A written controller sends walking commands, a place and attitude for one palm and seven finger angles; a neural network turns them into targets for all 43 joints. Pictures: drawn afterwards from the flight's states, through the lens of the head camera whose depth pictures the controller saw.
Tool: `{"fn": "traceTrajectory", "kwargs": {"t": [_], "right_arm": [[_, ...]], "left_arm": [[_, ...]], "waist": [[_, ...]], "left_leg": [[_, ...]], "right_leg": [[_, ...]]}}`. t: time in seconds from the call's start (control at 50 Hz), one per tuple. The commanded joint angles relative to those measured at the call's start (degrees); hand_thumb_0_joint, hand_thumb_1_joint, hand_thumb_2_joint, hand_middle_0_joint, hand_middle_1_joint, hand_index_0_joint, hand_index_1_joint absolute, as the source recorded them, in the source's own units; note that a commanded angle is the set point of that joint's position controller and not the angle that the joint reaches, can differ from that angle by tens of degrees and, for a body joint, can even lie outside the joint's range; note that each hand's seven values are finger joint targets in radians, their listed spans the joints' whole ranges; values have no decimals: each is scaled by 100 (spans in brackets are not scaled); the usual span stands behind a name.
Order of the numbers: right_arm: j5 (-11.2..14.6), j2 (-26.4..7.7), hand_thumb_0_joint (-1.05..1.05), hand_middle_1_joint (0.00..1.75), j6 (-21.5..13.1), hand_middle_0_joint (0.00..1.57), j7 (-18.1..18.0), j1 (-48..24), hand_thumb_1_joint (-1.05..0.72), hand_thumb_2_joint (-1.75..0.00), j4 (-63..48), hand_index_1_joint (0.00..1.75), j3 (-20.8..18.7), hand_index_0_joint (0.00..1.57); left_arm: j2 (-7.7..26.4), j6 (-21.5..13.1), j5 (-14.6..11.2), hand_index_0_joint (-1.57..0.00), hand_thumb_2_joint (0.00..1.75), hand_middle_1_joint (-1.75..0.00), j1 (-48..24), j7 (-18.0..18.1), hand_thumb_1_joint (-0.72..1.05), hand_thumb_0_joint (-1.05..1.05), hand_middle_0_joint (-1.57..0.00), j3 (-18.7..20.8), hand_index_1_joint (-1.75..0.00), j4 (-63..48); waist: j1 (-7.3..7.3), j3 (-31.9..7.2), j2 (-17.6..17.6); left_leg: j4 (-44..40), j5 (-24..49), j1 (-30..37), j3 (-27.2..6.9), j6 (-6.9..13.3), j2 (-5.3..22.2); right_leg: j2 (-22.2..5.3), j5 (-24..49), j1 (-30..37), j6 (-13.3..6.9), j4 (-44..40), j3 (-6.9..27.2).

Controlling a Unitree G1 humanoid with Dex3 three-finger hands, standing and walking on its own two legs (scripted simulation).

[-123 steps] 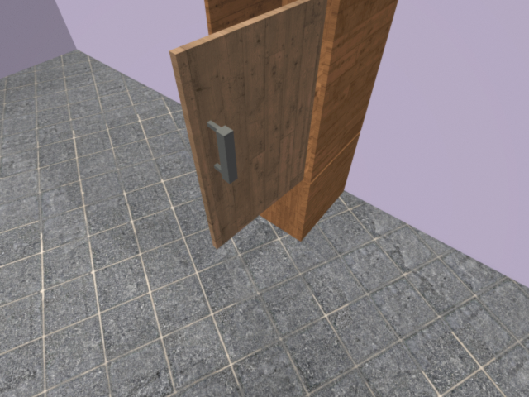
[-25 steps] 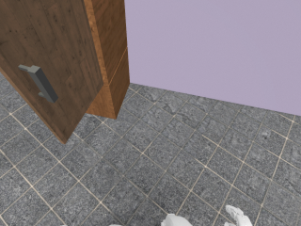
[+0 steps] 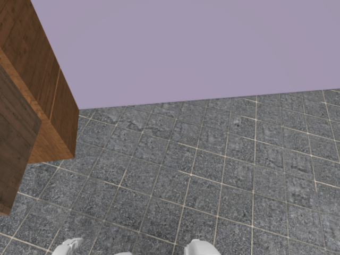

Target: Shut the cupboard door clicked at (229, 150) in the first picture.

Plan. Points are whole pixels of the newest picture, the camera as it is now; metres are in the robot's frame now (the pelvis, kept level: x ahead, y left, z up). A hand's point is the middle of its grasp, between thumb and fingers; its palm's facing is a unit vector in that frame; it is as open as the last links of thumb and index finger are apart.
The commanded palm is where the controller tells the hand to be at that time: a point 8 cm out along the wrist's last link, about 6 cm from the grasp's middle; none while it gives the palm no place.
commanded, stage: walk around to get in front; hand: left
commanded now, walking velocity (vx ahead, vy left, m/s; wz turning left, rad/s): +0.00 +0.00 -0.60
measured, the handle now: out of the picture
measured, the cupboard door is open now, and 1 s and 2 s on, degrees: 84 84 84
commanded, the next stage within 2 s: none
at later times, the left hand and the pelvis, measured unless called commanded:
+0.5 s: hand (107, 241) +0.17 +0.17 -0.17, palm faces -0.28 -0.93 -0.22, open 7.4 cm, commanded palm none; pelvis +0.03 -0.01 +0.00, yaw -19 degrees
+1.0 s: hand (142, 213) +0.24 +0.08 -0.17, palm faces -0.57 -0.79 -0.24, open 7.4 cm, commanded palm none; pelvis +0.06 -0.05 +0.00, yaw -37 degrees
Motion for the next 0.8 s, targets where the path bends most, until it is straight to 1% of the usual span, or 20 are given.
{"fn": "traceTrajectory", "kwargs": {"t": [0.0, 0.06, 0.1, 0.14, 0.18, 0.2, 0.26, 0.38, 0.4, 0.42, 0.44, 0.48, 0.54, 0.62, 0.66, 0.68, 0.7, 0.72, 0.74, 0.78], "right_arm": [[-33, -1181, 0, 30, -78, 20, -103, -12, -90, -90, -365, 30, -315, 20], [3, -1294, 0, 30, -46, 20, -74, 357, -90, -90, -244, 30, -387, 20], [94, -1276, 0, 30, -16, 20, -29, 250, -90, -90, -284, 30, -423, 20], [184, -565, 0, 30, 20, 20, 16, -396, -90, -90, -748, 30, -267, 20], [239, -561, 0, 30, 87, 20, 9, -383, -90, -90, -702, 30, -239, 20], [186, -603, 0, 30, 112, 20, -14, -431, -90, -90, -565, 30, -290, 20], [189, -476, 0, 30, 104, 20, 3, -442, -90, -90, -470, 30, -273, 20], [218, -446, 0, 30, 51, 20, -40, 73, -90, -90, -266, 30, -287, 20], [184, -715, 0, 30, 2, 20, -75, 256, -90, -90, -209, 30, -336, 20], [86, -1279, 0, 30, -53, 20, -83, 321, -90, -90, -261, 30, -447, 20], [35, -1564, 0, 30, -52, 20, -121, 436, -90, -90, -313, 30, -479, 20], [-12, -1290, 0, 30, -90, 20, -99, -42, -90, -90, -495, 30, -404, 20], [-21, -1074, 0, 30, -50, 20, -120, -256, -90, -90, -503, 30, -346, 20], [8, -1247, 0, 30, -2, 20, -78, 82, -90, -90, -396, 30, -424, 20], [58, -1281, 0, 30, 33, 20, -36, -58, -90, -90, -418, 30, -445, 20], [109, -1166, 0, 30, 50, 20, -15, -206, -90, -90, -485, 30, -447, 20], [171, -685, 0, 30, 59, 20, 12, -331, -90, -90, -699, 30, -362, 20], [168, -597, 0, 30, 101, 20, 0, -765, -90, -90, -909, 30, -283, 20], [207, -608, 0, 30, 120, 20, -24, -680, -90, -90, -843, 30, -262, 20], [178, -662, 0, 30, 132, 20, -6, -711, -90, -90, -645, 30, -311, 20]], "left_arm": [[276, -205, -3, -20, 90, -30, -199, -120, 90, 0, -20, 61, -30, -557], [219, -307, -41, -20, 90, -30, -169, -121, 90, 0, -20, 21, -30, -529], [439, -389, -30, -20, 90, -30, 362, -84, 90, 0, -20, 86, -30, -345], [1538, -461, 28, -20, 90, -30, 1154, 116, 90, 0, -20, 332, -30, -90], [1487, -385, -25, -20, 90, -30, 790, 143, 90, 0, -20, 299, -30, -211], [1104, -393, 23, -20, 90, -30, 401, 186, 90, 0, -20, 284, -30, -306], [924, -431, 23, -20, 90, -30, 315, 254, 90, 0, -20, 227, -30, -337], [909, -323, 19, -20, 90, -30, -1, 209, 90, 0, -20, 236, -30, -379], [680, -297, -28, -20, 90, -30, -1, 182, 90, 0, -20, 177, -30, -451], [325, -274, -79, -20, 90, -30, 205, 129, 90, 0, -20, 102, -30, -527], [438, -269, -50, -20, 90, -30, 45, 98, 90, 0, -20, 121, -30, -611], [475, -298, 33, -20, 90, -30, -27, -7, 90, 0, -20, 185, -30, -603], [279, -229, 21, -20, 90, -30, -34, -83, 90, 0, -20, 127, -30, -492], [218, -289, 0, -20, 90, -30, -43, -116, 90, 0, -20, 65, -30, -498], [317, -320, -14, -20, 90, -30, 280, -102, 90, 0, -20, 99, -30, -389], [603, -362, 13, -20, 90, -30, 626, -67, 90, 0, -20, 166, -30, -281], [1269, -427, 93, -20, 90, -30, 912, 27, 90, 0, -20, 304, -30, -190], [1578, -419, 18, -20, 90, -30, 1239, 124, 90, 0, -20, 369, -30, -92], [1547, -402, 5, -20, 90, -30, 1121, 165, 90, 0, -20, 363, -30, -121], [1110, -370, 49, -20, 90, -30, 322, 190, 90, 0, -20, 293, -30, -326]], "waist": [[85, -544, 1751], [-48, -991, 1615], [223, -1167, 1145], [655, -1009, -1561], [480, -627, -1103], [290, -613, -1224], [184, -932, -694], [-128, -928, -571], [-206, -944, 116], [-181, -1037, 1802], [-274, -931, 2009], [-7, -650, 1008], [67, -632, 1774], [-70, -1022, 1618], [145, -1038, 1346], [335, -1047, 813], [474, -1018, -1148], [792, -1006, -1496], [668, -929, -1301], [324, -547, -1237]], "left_leg": [[-1449, 2698, 709, -542, 714, 1228], [-825, 3397, 1266, -159, 530, 1229], [-26, 2832, 787, 165, 159, 1019], [2215, -1804, -1632, 386, -367, -127], [2910, -1551, -1705, -396, -285, 120], [2935, -1077, -1743, -460, -313, 70], [2141, -778, -1184, -348, -380, -93], [-550, 492, 680, -168, -250, -451], [-1303, 632, 1384, -579, -101, -9], [-1960, 587, 1763, -2277, 446, 1495], [-2235, 937, 1317, -2971, 1078, 2400], [-2033, 1833, 706, -2238, 1234, 2007], [-1400, 3313, 900, -697, 831, 1317], [-914, 3348, 1252, -278, 637, 1233], [-522, 2700, 815, -57, 387, 1155], [76, 1855, 184, 107, 102, 942], [1377, -194, -1226, 662, -287, 146], [2437, -1918, -1651, 27, -305, -122], [2853, -1743, -1778, -446, -237, 23], [2875, -1037, -1701, -488, -290, 54]], "right_leg": [[-286, -65, 46, 78, -305, -556], [-86, 328, 791, -44, -1823, -873], [-88, 1911, 1975, -168, -3218, -840], [-2398, 5707, 3025, -1259, -3748, 2302], [-2268, 3907, 2067, -1623, -3881, 2080], [-1700, 3973, 2084, -1424, -3784, 1823], [-1435, 4968, 2144, -1294, -3383, 1369], [-991, 3224, 1001, -814, -3078, 1586], [-589, 2380, 346, -523, -2691, 1334], [177, 381, -533, -155, -1461, 534], [162, -827, -558, -9, -3, 7], [-207, -359, -432, 55, 789, -7], [-287, -179, -105, 123, 149, -419], [-55, 199, 717, 11, -1527, -894], [-32, 1199, 1545, -70, -2620, -957], [-331, 2085, 2266, -211, -3350, -530], [-1818, 3648, 3081, -761, -3949, 1611], [-2521, 4965, 2817, -1370, -3874, 2294], [-2465, 4262, 2566, -1609, -3872, 2081], [-1738, 3265, 1892, -1393, -3866, 1779]]}}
